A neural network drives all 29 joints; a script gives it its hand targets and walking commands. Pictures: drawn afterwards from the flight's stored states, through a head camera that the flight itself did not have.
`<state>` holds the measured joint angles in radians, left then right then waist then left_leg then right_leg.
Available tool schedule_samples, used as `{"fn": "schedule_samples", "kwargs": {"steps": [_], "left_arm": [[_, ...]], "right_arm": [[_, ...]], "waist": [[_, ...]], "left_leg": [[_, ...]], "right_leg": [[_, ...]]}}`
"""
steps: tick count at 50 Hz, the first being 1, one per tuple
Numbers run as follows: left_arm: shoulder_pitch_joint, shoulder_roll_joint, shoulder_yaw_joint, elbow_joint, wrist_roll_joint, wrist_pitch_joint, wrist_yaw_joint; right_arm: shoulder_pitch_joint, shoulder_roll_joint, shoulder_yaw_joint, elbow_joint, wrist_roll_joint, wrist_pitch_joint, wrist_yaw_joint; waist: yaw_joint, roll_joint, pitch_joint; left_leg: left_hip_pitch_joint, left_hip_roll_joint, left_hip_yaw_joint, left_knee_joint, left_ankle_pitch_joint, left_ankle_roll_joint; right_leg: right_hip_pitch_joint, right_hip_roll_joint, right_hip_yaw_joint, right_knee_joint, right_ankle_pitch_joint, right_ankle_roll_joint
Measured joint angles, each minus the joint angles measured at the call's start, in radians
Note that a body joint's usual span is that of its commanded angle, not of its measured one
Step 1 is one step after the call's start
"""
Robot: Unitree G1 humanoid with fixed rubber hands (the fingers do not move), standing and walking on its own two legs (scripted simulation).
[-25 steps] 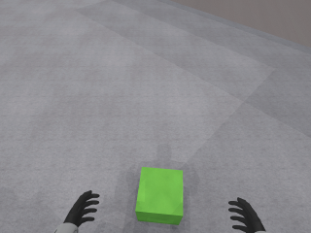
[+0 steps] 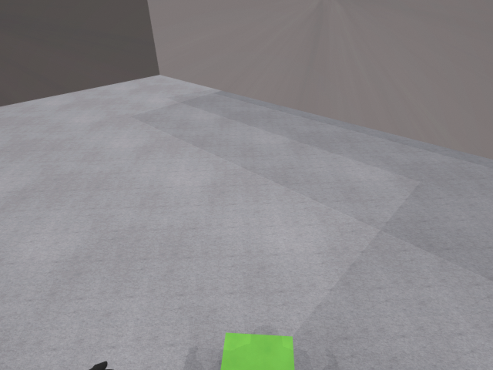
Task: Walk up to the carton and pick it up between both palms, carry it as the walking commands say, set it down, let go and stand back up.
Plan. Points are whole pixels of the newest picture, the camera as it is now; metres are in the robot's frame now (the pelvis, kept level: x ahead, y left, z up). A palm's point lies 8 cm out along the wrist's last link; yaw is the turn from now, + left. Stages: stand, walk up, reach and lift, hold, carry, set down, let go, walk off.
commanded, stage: stand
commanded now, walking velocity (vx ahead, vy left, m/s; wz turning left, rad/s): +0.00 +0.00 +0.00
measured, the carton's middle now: out of the picture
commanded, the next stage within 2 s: none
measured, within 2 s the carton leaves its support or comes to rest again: neither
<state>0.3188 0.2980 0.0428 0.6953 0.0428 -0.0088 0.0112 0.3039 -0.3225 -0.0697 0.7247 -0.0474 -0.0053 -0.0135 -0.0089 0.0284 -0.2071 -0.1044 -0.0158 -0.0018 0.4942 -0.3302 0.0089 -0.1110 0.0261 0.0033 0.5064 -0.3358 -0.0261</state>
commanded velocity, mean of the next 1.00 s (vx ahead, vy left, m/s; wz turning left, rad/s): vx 0.00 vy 0.00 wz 0.00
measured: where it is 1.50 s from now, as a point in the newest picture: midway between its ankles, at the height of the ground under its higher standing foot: outside the picture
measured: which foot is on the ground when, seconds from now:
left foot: down 0.00-1.00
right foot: down 0.00-1.00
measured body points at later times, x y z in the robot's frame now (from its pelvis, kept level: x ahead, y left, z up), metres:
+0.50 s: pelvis -0.08 -0.01 +0.00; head -0.14 +0.00 +0.44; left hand +0.01 +0.29 -0.10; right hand -0.02 -0.31 -0.11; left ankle -0.04 +0.11 -0.74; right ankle -0.04 -0.10 -0.74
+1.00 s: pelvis -0.09 +0.01 +0.00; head -0.14 +0.00 +0.44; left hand -0.02 +0.31 -0.12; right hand -0.03 -0.30 -0.13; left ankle -0.04 +0.11 -0.74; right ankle -0.04 -0.10 -0.74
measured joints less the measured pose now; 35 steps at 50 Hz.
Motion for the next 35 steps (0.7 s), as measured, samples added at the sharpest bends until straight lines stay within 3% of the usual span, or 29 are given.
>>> {"fn": "schedule_samples", "kwargs": {"steps": [17,35], "left_arm": [[0.014,0.044,-0.005,0.083,-0.011,-0.029,-0.02],[-0.026,0.046,-0.021,0.192,-0.016,-0.019,-0.031]], "right_arm": [[0.038,-0.028,0.025,0.1,0.008,-0.032,0.026],[0.004,-0.041,0.048,0.195,0.018,-0.027,0.026]], "waist": [[0.01,-0.011,0.125],[0.005,-0.022,0.126]], "left_leg": [[-0.096,0.016,-0.001,0.002,0.103,-0.012],[-0.13,0.008,0.004,0.045,0.104,0.005]], "right_leg": [[-0.096,0.018,0.005,-0.006,0.111,-0.012],[-0.128,0.021,0.034,0.016,0.136,0.002]]}}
